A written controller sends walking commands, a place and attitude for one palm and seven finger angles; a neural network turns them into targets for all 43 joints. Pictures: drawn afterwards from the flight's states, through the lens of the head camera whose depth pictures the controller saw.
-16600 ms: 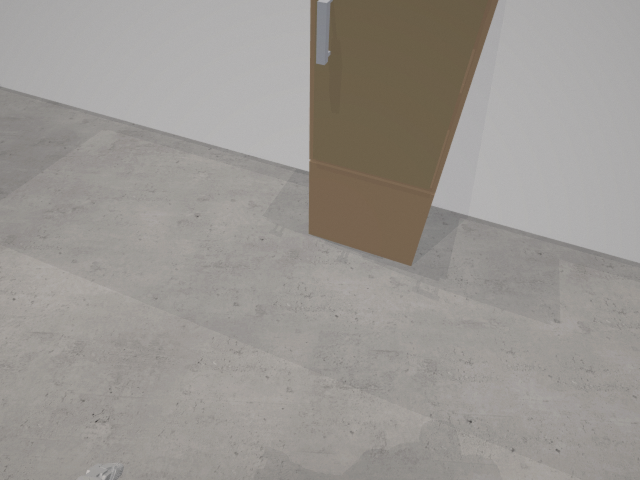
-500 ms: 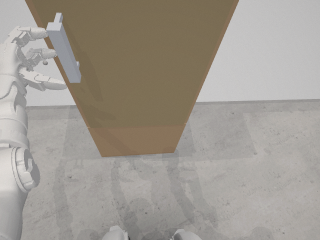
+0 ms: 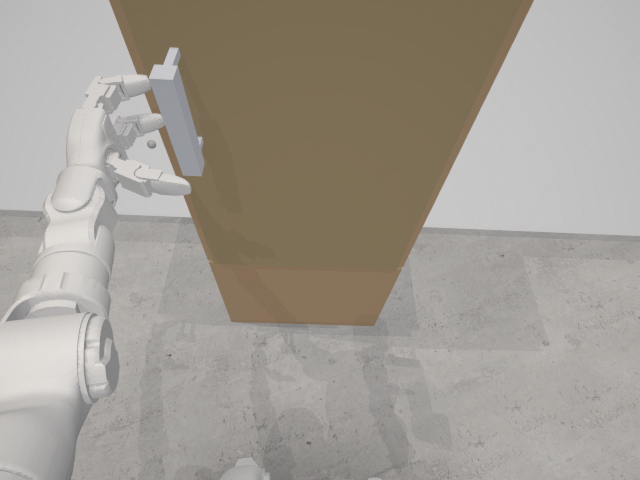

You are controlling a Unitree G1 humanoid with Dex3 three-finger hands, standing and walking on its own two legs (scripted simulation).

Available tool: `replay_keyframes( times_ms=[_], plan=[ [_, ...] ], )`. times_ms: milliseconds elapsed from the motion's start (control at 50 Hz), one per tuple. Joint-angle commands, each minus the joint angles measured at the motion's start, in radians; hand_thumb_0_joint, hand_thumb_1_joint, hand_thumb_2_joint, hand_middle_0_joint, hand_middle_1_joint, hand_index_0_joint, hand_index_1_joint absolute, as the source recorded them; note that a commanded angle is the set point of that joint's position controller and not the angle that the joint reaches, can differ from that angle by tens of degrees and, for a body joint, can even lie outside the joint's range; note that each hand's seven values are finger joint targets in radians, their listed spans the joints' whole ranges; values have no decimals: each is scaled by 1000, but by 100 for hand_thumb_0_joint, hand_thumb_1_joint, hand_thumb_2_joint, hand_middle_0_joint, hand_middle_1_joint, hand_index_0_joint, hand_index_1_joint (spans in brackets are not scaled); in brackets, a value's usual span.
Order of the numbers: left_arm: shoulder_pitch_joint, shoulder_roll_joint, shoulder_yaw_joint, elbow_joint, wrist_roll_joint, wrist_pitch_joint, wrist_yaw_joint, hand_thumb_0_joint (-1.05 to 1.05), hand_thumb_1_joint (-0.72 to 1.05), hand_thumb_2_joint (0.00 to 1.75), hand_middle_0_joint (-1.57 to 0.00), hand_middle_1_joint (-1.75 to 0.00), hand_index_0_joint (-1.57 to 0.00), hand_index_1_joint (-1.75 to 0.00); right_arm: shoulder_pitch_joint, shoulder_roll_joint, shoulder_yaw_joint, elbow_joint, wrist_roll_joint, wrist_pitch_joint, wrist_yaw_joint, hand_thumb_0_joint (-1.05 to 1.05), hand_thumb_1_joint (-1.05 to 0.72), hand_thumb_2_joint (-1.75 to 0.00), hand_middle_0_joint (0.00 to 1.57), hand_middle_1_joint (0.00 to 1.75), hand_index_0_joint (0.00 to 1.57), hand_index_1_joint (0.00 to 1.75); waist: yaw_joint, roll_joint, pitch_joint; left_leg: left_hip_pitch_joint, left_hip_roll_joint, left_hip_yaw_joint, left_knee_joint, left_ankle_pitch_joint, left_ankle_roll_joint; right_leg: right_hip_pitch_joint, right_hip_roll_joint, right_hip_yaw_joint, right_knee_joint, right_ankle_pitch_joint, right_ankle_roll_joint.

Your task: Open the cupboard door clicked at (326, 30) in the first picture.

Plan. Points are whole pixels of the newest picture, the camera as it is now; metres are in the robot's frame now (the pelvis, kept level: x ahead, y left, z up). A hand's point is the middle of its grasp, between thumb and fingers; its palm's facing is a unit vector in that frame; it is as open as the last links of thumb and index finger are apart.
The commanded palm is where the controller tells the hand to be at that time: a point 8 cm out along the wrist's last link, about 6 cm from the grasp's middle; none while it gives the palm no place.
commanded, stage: slide the fingers in behind the handle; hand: left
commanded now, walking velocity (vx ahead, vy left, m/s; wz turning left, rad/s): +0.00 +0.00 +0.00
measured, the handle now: (184, 115) +0.54 +0.16 +0.13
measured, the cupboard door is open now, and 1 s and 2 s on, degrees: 0 1 1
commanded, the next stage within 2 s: move the hooked fingers beside the handle in 0.72 s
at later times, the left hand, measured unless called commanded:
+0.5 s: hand (158, 150) +0.48 +0.18 +0.12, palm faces +0.06 -1.00 -0.02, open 15.4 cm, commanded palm +0.47 +0.18 +0.13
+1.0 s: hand (156, 149) +0.48 +0.19 +0.12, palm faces +0.05 -1.00 -0.03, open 15.3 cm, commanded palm +0.47 +0.19 +0.13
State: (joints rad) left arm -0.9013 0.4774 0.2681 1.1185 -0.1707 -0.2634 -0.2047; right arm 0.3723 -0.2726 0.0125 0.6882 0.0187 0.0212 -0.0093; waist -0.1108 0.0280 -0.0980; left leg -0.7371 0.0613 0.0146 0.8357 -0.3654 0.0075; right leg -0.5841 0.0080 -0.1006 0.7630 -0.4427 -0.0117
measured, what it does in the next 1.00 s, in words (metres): stands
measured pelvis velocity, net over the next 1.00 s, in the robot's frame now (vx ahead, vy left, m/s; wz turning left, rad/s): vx -0.01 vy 0.00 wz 0.04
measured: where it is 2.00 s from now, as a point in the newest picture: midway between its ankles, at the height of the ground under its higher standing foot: outside the picture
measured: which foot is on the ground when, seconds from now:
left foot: down 0.00-1.00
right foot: down 0.00-1.00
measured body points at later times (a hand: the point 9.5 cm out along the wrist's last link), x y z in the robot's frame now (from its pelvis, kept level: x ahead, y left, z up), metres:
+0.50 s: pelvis +0.00 +0.00 +0.00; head +0.08 +0.01 +0.44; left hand +0.47 +0.24 +0.12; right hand +0.03 -0.27 -0.12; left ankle +0.02 +0.11 -0.70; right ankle -0.05 -0.12 -0.70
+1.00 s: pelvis -0.01 +0.00 +0.00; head +0.08 +0.02 +0.44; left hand +0.47 +0.24 +0.12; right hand +0.02 -0.26 -0.12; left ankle +0.02 +0.11 -0.70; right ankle -0.05 -0.12 -0.70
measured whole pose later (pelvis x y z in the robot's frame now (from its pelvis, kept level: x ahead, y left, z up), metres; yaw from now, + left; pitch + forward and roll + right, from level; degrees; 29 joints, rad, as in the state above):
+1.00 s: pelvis -0.01 +0.00 +0.00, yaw +2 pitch +15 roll -3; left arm -0.96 0.42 0.16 1.14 -0.20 -0.29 -0.13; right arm 0.39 -0.27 0.00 0.75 0.01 -0.05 0.00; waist -0.09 0.04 -0.09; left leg -0.76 0.03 -0.02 0.85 -0.35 0.01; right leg -0.60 0.00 -0.10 0.78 -0.44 -0.01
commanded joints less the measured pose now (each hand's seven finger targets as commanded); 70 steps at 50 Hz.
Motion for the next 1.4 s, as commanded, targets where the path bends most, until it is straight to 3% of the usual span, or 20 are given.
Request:
replay_keyframes(
  times_ms=[0, 100, 140, 200, 240, 320, 460, 520, 560, 640, 800, 860, 900, 940, 1100, 1140, 1180, 1260, 1320, 1380],
  plan=[
    [-610, -8, -108, -323, 1, -107, -73, 0, -50, 30, -30, -120, -30, -120, 135, -165, -69, -40, -3, -30, -11, 0, -90, -90, 20, 30, 20, 30, -94, 161, -456, 608, -30, -89, -26, 506, 21, -115, 55, 44, -70, 456, -7],
    [-606, -41, -129, -330, -7, -108, -62, 0, -50, 30, -30, -120, -30, -120, 130, -164, -71, -30, -2, -41, -8, 0, -90, -90, 20, 30, 20, 30, -93, 145, -460, 613, -35, -89, -26, 512, 22, -105, 55, 47, -72, 477, -8],
    [-600, -109, -180, -321, -7, -106, -61, 0, -50, 30, -30, -120, -30, -120, 121, -156, -69, -29, -2, -46, -6, 0, -90, -90, 20, 30, 20, 30, -100, 132, -439, 609, -36, -91, -32, 481, 20, -119, 56, 40, -76, 450, -8],
    [-607, -69, -147, -333, -8, -111, -52, 0, -50, 30, -30, -120, -30, -120, 125, -162, -70, -18, -4, -53, -5, 0, -90, -90, 20, 30, 20, 30, -92, 139, -455, 612, -39, -88, -33, 499, 22, -100, 54, 46, -74, 477, -10],
    [-613, -128, -192, -326, -13, -109, -58, 0, -50, 30, -30, -120, -30, -120, 120, -156, -71, -17, -3, -59, -3, 0, -90, -90, 20, 30, 20, 30, -105, 101, -434, 601, -41, -89, -36, 466, 22, -108, 55, 42, -79, 461, -8],
    [-637, -167, -226, -334, -8, -113, -49, 0, -50, 30, -30, -120, -30, -120, 117, -152, -70, -13, -2, -70, -1, 0, -90, -90, 20, 30, 20, 30, -111, 133, -427, 616, -40, -95, -36, 464, 20, -134, 55, 40, -76, 441, -10],
    [-670, -117, -191, -281, 1, -114, -42, 0, -50, 30, -30, -120, -30, -120, 130, -162, -70, 1, -6, -78, -5, 0, -90, -90, 20, 30, 20, 30, -111, 112, -417, 575, -43, -98, -42, 400, 19, -141, 51, 43, -74, 397, -12],
    [-660, -151, -215, -304, 1, -121, -41, 0, -50, 30, -30, -120, -30, -120, 126, -157, -72, -2, -6, -83, -1, 0, -90, -90, 20, 30, 20, 30, -106, 158, -455, 628, -39, -107, -30, 451, 15, -161, 53, 40, -66, 400, -15],
    [-666, -149, -211, -282, -4, -117, -39, 0, -50, 30, -30, -120, -30, -120, 129, -161, -71, 1, -6, -85, -2, 0, -90, -90, 20, 30, 20, 30, -112, 105, -421, 597, -38, -109, -40, 406, 15, -160, 55, 37, -73, 377, -13],
    [-681, -171, -229, -282, -2, -117, -35, 0, -50, 30, -30, -120, -30, -120, 125, -158, -70, 3, -6, -90, -2, 0, -90, -90, 20, 30, 20, 30, -114, 127, -419, 603, -40, -109, -39, 400, 15, -173, 54, 36, -73, 363, -14],
    [-680, -145, -210, -280, 1, -116, -30, 0, -50, 30, -30, -120, -30, -120, 134, -161, -71, 7, -7, -94, -1, 0, -90, -90, 20, 30, 20, 30, -109, 145, -444, 615, -39, -114, -37, 418, 13, -174, 55, 34, -68, 360, -16],
    [-705, -163, -228, -268, 2, -113, -29, 0, -50, 30, -30, -120, -30, -120, 133, -161, -70, 7, -4, -94, -4, 0, -90, -90, 20, 30, 20, 30, -125, 128, -399, 592, -35, -115, -46, 366, 12, -197, 55, 33, -77, 325, -14],
    [-702, -118, -197, -283, 6, -120, -26, 0, -50, 30, -30, -120, -30, -120, 139, -167, -71, 9, -7, -96, -5, 0, -90, -90, 20, 30, 20, 30, -108, 154, -440, 613, -35, -124, -42, 402, 10, -189, 54, 33, -66, 331, -18],
    [-681, -154, -219, -274, 5, -117, -28, 0, -50, 30, -30, -120, -30, -120, 137, -160, -71, 7, -7, -97, -3, 0, -90, -90, 20, 30, 20, 30, -109, 149, -435, 621, -33, -123, -43, 408, 8, -193, 55, 30, -70, 330, -17],
    [-662, -55, -142, -241, 5, -112, -37, 0, -50, 30, -30, -120, -30, -120, 145, -170, -66, 4, -6, -89, -9, 0, -90, -90, 20, 30, 20, 30, -99, 124, -433, 579, -37, -112, -46, 399, 13, -161, 55, 35, -71, 347, -15],
    [-670, -92, -170, -252, 0, -113, -47, 0, -50, 30, -30, -120, -30, -120, 137, -163, -66, -1, -5, -88, -9, 0, -90, -90, 20, 30, 20, 30, -104, 136, -424, 583, -38, -108, -45, 396, 13, -164, 55, 36, -74, 349, -14],
    [-640, -29, -123, -259, -1, -118, -49, 0, -50, 30, -30, -120, -30, -120, 145, -171, -67, -5, -5, -84, -13, 0, -90, -90, 20, 30, 20, 30, -92, 132, -449, 587, -37, -108, -43, 420, 16, -140, 55, 38, -71, 365, -16],
    [-623, -54, -142, -270, -5, -116, -60, 0, -50, 30, -30, -120, -30, -120, 137, -165, -67, -14, 0, -76, -11, 0, -90, -90, 20, 30, 20, 30, -96, 120, -427, 583, -34, -104, -46, 425, 14, -144, 59, 37, -76, 375, -12],
    [-615, 17, -85, -286, -1, -121, -55, 0, -50, 30, -30, -120, -30, -120, 141, -171, -68, -14, -2, -70, -13, 0, -90, -90, 20, 30, 20, 30, -80, 129, -458, 590, -34, -102, -43, 450, 15, -119, 57, 41, -71, 399, -12],
    [-587, 0, -96, -292, -6, -121, -62, 0, -50, 30, -30, -120, -30, -120, 134, -166, -66, -21, 0, -66, -16, 0, -90, -90, 20, 30, 20, 30, -79, 131, -441, 584, -37, -93, -42, 456, 18, -108, 56, 41, -76, 409, -12]
  ],
)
